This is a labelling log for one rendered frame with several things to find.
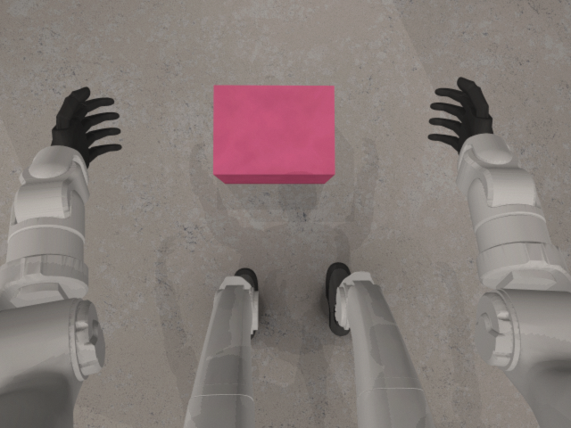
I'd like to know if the carton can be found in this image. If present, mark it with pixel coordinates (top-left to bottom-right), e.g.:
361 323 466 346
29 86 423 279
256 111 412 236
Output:
213 85 335 184

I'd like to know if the robot left shin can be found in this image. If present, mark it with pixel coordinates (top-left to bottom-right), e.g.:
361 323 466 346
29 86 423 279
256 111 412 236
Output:
213 276 252 305

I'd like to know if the robot right thigh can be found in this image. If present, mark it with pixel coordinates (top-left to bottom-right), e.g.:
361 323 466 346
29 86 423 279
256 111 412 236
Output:
336 280 435 428

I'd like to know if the left robot forearm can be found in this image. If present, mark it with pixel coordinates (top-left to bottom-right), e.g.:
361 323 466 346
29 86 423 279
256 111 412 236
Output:
0 145 90 311

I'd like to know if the left robot upper arm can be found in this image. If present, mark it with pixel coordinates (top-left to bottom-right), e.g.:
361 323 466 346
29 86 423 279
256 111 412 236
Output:
0 298 105 428

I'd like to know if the robot right hand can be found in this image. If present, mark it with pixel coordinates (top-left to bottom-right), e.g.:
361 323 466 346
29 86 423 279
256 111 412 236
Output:
428 77 493 154

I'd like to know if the right robot upper arm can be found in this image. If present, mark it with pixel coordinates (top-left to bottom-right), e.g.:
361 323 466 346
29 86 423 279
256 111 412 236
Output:
474 288 571 428

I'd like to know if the robot left hand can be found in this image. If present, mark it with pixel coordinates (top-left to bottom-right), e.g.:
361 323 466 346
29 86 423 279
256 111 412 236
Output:
51 86 122 169

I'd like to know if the right robot forearm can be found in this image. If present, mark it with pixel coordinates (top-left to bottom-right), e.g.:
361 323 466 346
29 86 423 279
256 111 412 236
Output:
456 134 571 292

